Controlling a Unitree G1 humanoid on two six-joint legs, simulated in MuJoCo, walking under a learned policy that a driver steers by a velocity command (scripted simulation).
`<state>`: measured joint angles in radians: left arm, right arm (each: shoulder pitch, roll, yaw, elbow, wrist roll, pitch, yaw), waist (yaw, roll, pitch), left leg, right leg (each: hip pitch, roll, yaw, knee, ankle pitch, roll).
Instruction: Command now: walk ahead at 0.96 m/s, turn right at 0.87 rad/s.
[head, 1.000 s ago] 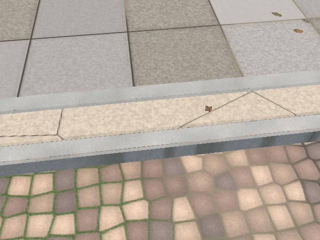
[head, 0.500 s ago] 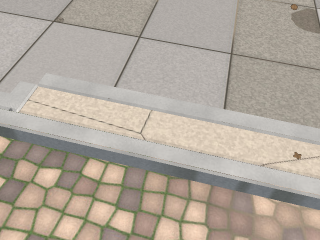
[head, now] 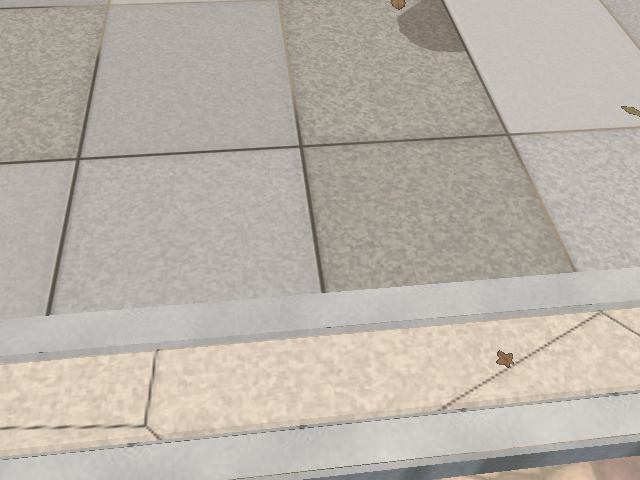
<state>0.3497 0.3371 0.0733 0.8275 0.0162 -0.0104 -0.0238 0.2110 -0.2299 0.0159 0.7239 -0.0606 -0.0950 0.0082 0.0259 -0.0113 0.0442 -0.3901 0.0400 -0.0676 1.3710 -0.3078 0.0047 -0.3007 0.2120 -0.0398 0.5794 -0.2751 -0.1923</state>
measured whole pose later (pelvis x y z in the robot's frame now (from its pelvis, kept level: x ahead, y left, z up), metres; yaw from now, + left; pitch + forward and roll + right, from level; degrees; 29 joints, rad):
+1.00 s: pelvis +0.94 -0.03 +0.09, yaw +7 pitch +2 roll -2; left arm 0.50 0.24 0.04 0.93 0.02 -0.11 0.04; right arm 0.01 -0.29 -0.04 0.63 -0.03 -0.04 0.07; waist 0.05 0.04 0.02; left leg -0.61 -0.05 0.16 0.64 0.02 0.18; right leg 0.19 0.00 -0.28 0.48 -0.36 0.02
